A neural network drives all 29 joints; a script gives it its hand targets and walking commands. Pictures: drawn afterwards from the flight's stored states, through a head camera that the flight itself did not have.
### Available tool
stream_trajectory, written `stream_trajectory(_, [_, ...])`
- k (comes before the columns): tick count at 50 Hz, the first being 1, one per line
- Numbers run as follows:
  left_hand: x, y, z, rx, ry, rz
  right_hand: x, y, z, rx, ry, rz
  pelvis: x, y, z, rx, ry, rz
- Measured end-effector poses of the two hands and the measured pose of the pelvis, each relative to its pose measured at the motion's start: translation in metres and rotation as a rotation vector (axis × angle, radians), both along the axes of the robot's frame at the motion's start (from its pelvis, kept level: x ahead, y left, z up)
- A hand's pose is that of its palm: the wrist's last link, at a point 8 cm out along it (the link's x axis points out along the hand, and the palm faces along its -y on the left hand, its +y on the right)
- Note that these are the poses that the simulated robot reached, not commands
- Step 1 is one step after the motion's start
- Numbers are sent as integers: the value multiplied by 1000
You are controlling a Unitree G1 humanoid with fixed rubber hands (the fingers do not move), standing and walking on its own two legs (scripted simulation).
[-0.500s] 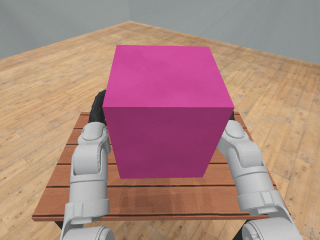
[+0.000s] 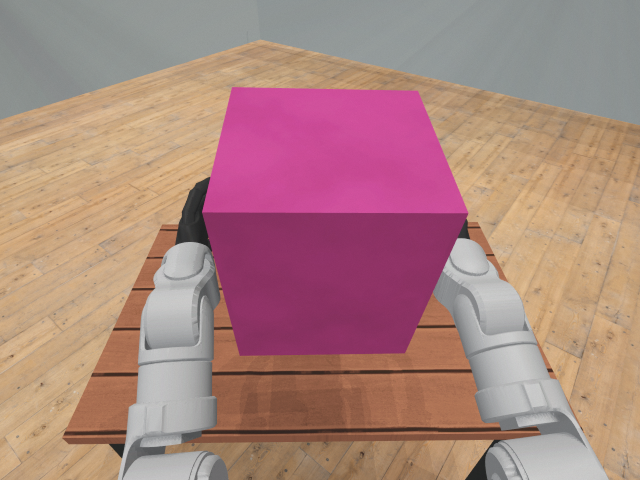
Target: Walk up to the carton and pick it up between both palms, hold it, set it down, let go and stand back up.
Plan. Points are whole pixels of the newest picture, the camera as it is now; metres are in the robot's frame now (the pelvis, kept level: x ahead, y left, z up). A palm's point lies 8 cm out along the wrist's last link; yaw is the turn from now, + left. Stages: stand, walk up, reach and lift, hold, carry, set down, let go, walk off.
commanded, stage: hold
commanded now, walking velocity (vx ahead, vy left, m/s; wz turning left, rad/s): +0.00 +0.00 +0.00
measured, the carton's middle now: (324, 229) +0.37 +0.00 +0.18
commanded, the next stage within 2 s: none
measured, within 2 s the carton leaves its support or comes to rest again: neither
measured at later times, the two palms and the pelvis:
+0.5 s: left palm (194, 245) +0.35 +0.15 +0.18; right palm (448, 240) +0.36 -0.15 +0.17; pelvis +0.00 +0.00 +0.00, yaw +0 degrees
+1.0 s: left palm (194, 248) +0.35 +0.15 +0.18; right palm (447, 242) +0.36 -0.15 +0.17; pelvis +0.00 +0.00 +0.00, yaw +0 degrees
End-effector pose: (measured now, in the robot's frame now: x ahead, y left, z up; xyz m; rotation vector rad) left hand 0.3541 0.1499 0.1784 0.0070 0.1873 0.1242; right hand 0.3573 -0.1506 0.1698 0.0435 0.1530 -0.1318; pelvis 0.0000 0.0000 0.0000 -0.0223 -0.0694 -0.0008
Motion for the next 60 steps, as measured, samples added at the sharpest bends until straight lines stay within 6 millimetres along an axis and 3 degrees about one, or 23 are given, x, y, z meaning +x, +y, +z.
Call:
stream_trajectory(16, [2,3,-6,-16,23,-1,2,3,-3,0,21,-4,2,1,0,0,-1,0])
stream_trajectory(60, [0,-1,1,3,-2,-4,-2,-1,1,11,-7,-7,0,0,0,0,-4,-1])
